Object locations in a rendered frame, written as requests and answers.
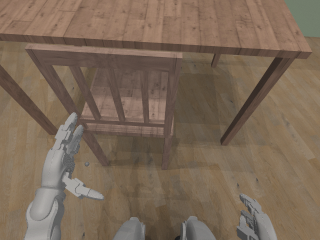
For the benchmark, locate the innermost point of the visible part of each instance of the robot left hand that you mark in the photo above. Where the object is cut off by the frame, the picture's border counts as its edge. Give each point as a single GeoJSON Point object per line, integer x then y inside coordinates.
{"type": "Point", "coordinates": [61, 157]}

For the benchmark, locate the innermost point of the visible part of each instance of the robot right hand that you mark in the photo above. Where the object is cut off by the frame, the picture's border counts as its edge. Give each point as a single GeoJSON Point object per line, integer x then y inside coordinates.
{"type": "Point", "coordinates": [260, 225]}

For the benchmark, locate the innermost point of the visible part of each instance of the chair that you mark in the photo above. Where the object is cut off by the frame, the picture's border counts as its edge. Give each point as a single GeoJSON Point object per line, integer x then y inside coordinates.
{"type": "Point", "coordinates": [133, 92]}

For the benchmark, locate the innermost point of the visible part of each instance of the left robot shin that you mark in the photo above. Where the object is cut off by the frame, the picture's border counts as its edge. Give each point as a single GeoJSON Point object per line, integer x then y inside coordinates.
{"type": "Point", "coordinates": [134, 219]}

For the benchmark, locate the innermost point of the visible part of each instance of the left robot forearm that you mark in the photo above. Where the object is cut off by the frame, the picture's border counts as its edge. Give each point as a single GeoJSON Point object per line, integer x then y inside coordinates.
{"type": "Point", "coordinates": [44, 214]}

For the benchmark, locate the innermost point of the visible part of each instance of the table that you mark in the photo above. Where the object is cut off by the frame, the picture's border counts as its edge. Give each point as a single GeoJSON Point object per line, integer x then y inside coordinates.
{"type": "Point", "coordinates": [263, 28]}

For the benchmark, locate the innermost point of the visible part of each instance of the robot left thigh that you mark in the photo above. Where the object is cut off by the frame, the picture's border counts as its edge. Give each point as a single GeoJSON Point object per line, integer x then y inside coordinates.
{"type": "Point", "coordinates": [131, 230]}

